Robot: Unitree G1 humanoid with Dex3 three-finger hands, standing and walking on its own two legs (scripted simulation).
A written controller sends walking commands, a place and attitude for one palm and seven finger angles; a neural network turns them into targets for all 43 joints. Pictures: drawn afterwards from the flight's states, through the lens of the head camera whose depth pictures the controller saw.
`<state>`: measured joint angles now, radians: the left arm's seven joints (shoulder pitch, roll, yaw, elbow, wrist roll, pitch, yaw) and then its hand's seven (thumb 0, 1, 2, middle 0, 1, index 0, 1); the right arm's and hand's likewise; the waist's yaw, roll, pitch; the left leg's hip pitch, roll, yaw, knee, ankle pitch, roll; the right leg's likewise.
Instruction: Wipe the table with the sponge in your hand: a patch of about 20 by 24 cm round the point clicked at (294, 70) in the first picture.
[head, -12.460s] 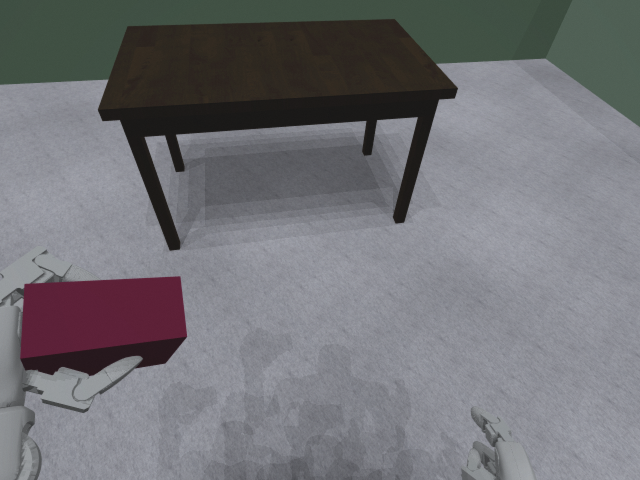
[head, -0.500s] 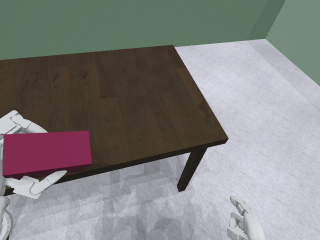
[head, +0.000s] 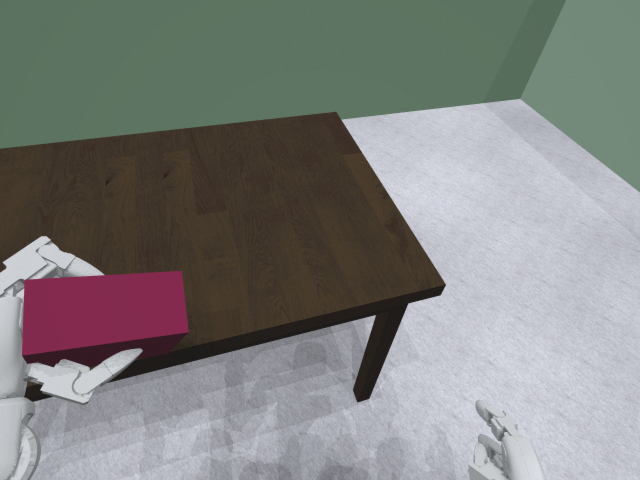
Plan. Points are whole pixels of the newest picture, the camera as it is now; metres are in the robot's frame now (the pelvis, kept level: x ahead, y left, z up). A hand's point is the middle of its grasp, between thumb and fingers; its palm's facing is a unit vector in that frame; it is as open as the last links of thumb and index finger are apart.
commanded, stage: shuffle to correct the standing spot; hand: left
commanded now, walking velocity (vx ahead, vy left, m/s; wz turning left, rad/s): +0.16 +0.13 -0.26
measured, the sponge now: (131, 320) +0.23 +0.22 +0.14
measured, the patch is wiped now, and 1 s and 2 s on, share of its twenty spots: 0.00 0.00 0.00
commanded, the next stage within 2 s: come to a stop and stand still in 1.64 s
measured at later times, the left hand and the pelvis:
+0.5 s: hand (87, 267) +0.27 +0.27 +0.16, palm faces +0.33 -0.83 -0.44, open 9.7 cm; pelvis +0.04 +0.03 -0.01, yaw -2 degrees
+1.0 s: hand (34, 237) +0.29 +0.33 +0.17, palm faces +0.35 -0.82 -0.45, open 9.7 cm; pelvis +0.06 +0.10 -0.01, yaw -3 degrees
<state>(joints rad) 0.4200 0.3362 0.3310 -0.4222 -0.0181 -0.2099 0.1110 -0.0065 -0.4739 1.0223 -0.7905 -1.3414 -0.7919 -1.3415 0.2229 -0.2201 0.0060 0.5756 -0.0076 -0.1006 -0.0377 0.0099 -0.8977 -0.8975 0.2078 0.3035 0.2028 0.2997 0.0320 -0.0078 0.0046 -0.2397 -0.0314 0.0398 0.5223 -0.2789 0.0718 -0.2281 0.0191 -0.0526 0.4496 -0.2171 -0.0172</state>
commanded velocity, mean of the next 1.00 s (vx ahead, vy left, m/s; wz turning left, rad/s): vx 0.16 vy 0.12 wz -0.05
